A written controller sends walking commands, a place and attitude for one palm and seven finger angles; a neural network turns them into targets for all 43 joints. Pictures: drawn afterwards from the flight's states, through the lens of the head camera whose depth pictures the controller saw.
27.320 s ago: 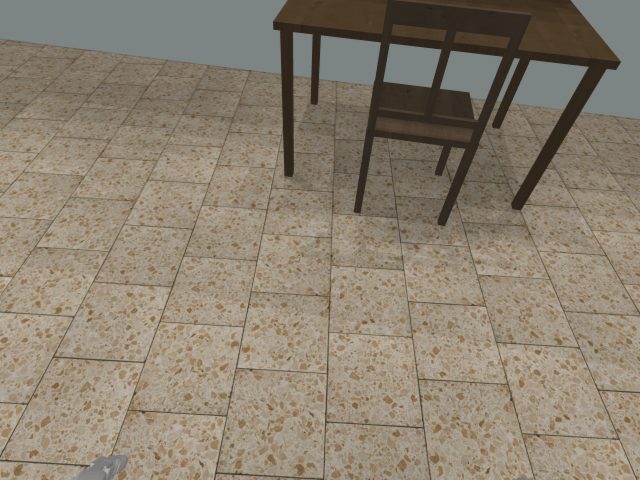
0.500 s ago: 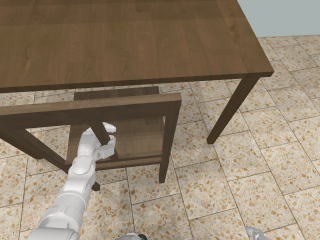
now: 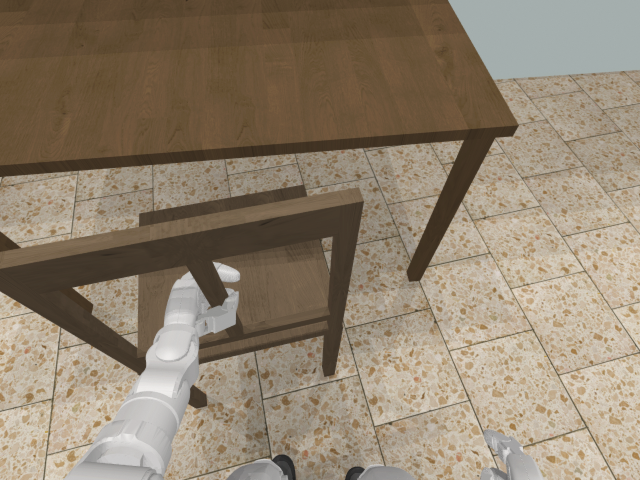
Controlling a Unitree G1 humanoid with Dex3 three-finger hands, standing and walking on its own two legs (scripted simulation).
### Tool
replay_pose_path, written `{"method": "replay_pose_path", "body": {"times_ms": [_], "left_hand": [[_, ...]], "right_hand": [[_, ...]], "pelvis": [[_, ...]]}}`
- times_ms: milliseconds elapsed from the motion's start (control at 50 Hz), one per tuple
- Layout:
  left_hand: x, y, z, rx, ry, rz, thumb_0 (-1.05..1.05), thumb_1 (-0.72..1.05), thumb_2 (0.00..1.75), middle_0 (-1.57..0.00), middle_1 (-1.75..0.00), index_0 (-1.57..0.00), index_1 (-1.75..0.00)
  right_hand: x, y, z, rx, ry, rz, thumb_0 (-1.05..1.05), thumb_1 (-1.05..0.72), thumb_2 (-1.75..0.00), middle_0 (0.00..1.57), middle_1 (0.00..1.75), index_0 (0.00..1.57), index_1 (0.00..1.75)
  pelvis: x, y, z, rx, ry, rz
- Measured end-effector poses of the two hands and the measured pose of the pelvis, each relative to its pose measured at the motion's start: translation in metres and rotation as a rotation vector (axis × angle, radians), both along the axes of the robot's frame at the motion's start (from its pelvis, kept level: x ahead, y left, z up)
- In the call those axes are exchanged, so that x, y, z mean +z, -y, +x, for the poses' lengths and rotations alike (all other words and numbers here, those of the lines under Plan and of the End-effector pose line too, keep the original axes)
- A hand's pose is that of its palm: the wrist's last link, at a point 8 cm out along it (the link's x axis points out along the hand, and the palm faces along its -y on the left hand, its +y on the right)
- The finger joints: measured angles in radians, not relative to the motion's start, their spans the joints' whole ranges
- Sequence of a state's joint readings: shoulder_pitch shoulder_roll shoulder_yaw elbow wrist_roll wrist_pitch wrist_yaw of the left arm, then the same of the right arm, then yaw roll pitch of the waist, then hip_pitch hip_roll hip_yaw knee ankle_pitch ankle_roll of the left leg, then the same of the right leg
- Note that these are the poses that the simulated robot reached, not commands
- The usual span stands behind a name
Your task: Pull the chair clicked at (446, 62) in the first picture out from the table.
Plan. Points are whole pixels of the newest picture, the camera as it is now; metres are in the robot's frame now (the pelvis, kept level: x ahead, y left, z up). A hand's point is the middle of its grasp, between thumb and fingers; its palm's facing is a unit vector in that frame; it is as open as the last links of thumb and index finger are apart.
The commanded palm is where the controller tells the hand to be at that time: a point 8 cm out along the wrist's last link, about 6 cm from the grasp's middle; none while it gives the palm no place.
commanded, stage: step backward, pulling the chair out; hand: left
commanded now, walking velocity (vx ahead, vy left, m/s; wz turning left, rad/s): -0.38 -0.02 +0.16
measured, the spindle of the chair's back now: (220, 301) +0.37 +0.15 -0.10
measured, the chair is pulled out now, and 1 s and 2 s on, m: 0.12 0.25 0.38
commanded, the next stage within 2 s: none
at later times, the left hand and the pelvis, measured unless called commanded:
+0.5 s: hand (228, 352) +0.28 +0.12 -0.07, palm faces -0.03 -0.99 -0.15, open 5.5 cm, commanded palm +0.26 +0.17 -0.06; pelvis -0.06 +0.01 +0.00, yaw +1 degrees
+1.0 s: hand (222, 404) +0.22 +0.12 -0.07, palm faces -0.02 -0.99 -0.15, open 5.4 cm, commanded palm +0.20 +0.17 -0.06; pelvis -0.12 +0.00 +0.00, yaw +3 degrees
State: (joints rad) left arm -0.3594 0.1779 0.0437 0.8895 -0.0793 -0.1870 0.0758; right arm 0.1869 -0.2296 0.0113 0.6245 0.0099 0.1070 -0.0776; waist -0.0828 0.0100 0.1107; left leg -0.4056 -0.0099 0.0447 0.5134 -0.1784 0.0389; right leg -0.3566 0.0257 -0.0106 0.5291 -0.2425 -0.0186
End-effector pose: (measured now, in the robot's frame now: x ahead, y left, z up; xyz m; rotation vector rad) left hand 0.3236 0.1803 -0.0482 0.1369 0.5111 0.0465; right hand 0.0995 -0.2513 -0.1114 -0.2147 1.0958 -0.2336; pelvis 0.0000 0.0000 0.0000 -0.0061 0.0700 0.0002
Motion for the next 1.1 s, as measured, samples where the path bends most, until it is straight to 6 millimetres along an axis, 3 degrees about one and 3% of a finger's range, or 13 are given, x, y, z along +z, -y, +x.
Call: {"method": "replay_pose_path", "body": {"times_ms": [160,300,420,580,680,840,960,1100], "left_hand": [[0.000,0.008,-0.035,0.015,0.000,0.010,0.05,0.66,0.74,-0.26,-1.11,-0.50,-1.45],[0.001,0.008,-0.049,-0.016,-0.006,0.008,0.05,0.65,0.73,-0.25,-1.12,-0.50,-1.45],[0.000,0.005,-0.053,-0.052,-0.002,0.009,0.04,0.66,0.73,-0.23,-1.13,-0.50,-1.45],[0.001,0.007,-0.068,-0.010,0.002,0.023,0.05,0.64,0.75,-0.26,-1.13,-0.50,-1.45],[0.001,0.010,-0.082,0.004,0.015,0.036,0.05,0.63,0.75,-0.27,-1.13,-0.50,-1.45],[0.000,0.008,-0.105,-0.029,0.026,0.023,0.04,0.65,0.74,-0.23,-1.16,-0.50,-1.45],[0.000,0.005,-0.120,-0.046,0.024,0.010,0.04,0.67,0.73,-0.21,-1.18,-0.50,-1.45],[0.001,0.008,-0.135,0.001,0.016,0.019,0.05,0.65,0.76,-0.23,-1.15,-0.50,-1.45]], "right_hand": [[-0.011,0.006,-0.029,-0.004,-0.019,0.025,0.01,-0.91,-0.90,0.20,0.30,0.21,0.30],[-0.009,0.013,-0.047,0.007,-0.032,-0.054,0.01,-0.91,-0.90,0.20,0.30,0.21,0.30],[-0.002,-0.001,-0.058,0.022,-0.015,-0.054,0.01,-0.91,-0.90,0.20,0.30,0.20,0.30],[-0.014,-0.019,-0.080,0.022,-0.010,0.063,0.01,-0.91,-0.90,0.20,0.30,0.21,0.30],[-0.019,-0.007,-0.099,-0.011,-0.018,0.058,0.01,-0.91,-0.90,0.21,0.30,0.21,0.30],[-0.009,0.019,-0.115,0.012,-0.042,-0.083,0.01,-0.91,-0.90,0.20,0.30,0.21,0.30],[0.002,0.008,-0.117,0.041,-0.018,-0.080,0.01,-0.91,-0.90,0.20,0.30,0.20,0.30],[-0.011,-0.009,-0.123,0.056,-0.002,0.038,0.01,-0.91,-0.90,0.20,0.30,0.21,0.30]], "pelvis": [[-0.001,0.011,-0.022,0.023,0.017,-0.029],[-0.003,-0.006,-0.036,0.061,0.005,-0.033],[-0.002,-0.012,-0.055,0.034,0.016,0.011],[-0.002,0.003,-0.075,0.013,0.025,-0.012],[-0.005,0.012,-0.088,0.026,0.022,-0.028],[-0.006,-0.004,-0.107,0.078,0.003,-0.022],[-0.003,-0.004,-0.119,0.051,0.015,0.012],[-0.001,0.013,-0.133,0.043,0.019,-0.021]]}}
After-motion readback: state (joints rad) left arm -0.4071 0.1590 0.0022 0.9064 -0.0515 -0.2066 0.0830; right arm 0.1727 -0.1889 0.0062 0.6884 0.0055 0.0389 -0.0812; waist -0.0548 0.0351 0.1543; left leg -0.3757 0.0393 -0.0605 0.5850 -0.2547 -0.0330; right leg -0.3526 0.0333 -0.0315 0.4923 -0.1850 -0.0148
